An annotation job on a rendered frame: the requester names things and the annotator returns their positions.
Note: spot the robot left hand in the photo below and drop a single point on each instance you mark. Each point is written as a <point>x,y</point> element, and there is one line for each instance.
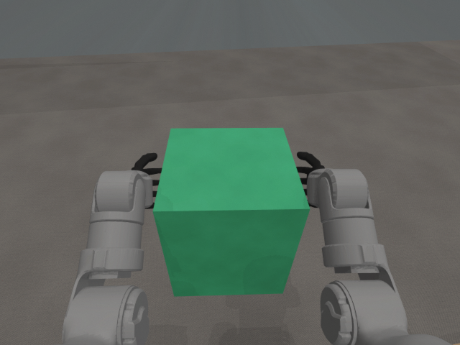
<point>150,171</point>

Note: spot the carton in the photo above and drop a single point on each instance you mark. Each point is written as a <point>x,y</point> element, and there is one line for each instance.
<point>230,211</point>

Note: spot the right robot upper arm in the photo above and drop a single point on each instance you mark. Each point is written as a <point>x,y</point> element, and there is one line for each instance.
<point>367,312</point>

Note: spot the left robot upper arm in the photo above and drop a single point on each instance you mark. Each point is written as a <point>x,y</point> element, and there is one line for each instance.
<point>107,315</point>

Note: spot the robot right forearm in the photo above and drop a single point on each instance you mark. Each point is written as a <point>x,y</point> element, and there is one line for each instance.
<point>351,245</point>

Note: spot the robot right hand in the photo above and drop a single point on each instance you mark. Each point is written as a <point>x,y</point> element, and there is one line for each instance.
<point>315,163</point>

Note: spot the robot left forearm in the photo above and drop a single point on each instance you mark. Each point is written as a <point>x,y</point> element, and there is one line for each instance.
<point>115,232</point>

